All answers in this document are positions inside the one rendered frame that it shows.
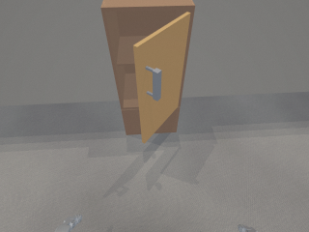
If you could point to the handle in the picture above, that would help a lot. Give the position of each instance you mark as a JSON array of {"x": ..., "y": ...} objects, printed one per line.
[{"x": 157, "y": 75}]

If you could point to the cupboard door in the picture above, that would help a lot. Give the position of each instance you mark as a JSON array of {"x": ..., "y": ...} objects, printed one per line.
[{"x": 164, "y": 49}]

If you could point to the left robot hand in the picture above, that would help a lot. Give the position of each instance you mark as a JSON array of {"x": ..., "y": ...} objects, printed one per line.
[{"x": 69, "y": 224}]

